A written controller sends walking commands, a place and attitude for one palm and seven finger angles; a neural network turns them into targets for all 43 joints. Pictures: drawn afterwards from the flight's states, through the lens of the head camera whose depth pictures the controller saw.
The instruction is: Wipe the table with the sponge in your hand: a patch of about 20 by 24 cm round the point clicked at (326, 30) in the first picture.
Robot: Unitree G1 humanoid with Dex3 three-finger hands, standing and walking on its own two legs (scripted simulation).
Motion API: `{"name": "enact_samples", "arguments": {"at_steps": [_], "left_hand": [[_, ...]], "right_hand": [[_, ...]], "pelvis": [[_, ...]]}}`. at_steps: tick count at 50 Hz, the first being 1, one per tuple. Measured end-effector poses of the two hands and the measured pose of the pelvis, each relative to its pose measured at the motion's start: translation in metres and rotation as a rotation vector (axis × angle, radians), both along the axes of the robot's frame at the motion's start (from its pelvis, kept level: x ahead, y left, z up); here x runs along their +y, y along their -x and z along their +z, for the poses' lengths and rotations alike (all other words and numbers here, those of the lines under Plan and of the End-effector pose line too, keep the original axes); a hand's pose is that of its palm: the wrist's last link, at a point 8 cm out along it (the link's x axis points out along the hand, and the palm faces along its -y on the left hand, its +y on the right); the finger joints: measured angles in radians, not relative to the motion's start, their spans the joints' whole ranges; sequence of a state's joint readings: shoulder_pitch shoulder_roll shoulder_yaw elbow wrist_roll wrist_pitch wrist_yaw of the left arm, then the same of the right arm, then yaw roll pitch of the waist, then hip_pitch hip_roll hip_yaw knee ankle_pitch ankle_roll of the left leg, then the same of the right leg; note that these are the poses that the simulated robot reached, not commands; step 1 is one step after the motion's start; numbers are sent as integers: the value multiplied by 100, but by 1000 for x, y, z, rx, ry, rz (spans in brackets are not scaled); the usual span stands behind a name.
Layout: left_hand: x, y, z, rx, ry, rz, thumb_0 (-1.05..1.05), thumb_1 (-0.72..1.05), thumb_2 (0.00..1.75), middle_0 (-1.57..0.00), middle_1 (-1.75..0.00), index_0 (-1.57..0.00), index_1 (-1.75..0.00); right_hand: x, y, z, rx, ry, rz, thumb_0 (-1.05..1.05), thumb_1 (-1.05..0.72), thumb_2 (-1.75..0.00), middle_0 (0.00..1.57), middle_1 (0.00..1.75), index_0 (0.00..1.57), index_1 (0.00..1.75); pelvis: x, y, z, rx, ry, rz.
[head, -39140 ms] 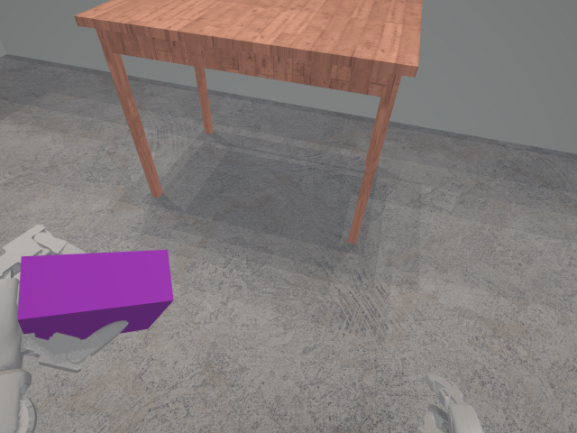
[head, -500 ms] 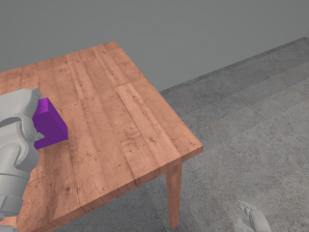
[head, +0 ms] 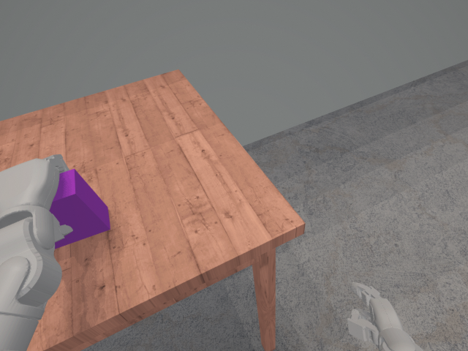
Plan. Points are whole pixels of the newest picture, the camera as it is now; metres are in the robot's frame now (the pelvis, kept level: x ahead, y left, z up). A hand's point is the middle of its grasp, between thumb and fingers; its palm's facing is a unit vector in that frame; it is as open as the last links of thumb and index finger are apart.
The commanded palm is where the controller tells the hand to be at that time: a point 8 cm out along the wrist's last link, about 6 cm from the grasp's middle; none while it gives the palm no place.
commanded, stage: wipe back along the first lane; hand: left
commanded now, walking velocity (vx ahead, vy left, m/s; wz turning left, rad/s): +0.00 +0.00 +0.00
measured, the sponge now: (59, 221) +0.28 +0.33 +0.11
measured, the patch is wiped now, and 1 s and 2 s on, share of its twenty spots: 0.95 0.95 0.95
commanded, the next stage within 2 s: lift the sponge slowly off the table in 0.46 s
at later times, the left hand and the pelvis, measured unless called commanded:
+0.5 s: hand (48, 227) +0.24 +0.30 +0.16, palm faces +0.23 -0.03 -0.97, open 9.4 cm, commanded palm +0.18 +0.28 +0.17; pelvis -0.01 +0.01 +0.00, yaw -1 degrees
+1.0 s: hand (49, 225) +0.24 +0.30 +0.16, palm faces +0.22 -0.04 -0.98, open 9.4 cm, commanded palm +0.19 +0.28 +0.20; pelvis -0.01 +0.00 +0.00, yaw +0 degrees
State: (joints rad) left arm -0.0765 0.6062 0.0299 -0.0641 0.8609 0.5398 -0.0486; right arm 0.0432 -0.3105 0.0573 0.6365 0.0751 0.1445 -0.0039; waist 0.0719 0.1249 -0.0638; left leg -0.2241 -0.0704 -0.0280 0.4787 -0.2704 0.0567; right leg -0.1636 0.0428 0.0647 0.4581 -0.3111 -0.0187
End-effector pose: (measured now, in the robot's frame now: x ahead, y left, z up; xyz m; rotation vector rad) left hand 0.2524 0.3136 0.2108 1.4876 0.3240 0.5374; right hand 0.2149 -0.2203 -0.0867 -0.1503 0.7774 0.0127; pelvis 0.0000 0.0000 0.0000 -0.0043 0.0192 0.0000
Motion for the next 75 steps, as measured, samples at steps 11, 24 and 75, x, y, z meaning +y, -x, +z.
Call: {"name": "enact_samples", "arguments": {"at_steps": [11,24,75], "left_hand": [[-11,22,-1,-40,13,-7,3,-41,105,-70,-145,-74,-150],[-22,45,-2,-91,27,-31,4,-41,106,-68,-145,-74,-149],[-40,54,12,-89,108,15,-1,-46,107,-73,-142,-81,-142]], "right_hand": [[5,-7,6,-35,-10,5,1,-90,-89,20,30,20,30],[14,-7,11,-56,-21,16,1,-90,-89,20,30,20,30],[6,-32,28,-111,22,81,1,-90,-89,20,30,20,30]], "pelvis": [[2,3,0,-10,0,-9],[6,7,0,-25,2,-18],[-22,10,1,-64,-11,2]]}}
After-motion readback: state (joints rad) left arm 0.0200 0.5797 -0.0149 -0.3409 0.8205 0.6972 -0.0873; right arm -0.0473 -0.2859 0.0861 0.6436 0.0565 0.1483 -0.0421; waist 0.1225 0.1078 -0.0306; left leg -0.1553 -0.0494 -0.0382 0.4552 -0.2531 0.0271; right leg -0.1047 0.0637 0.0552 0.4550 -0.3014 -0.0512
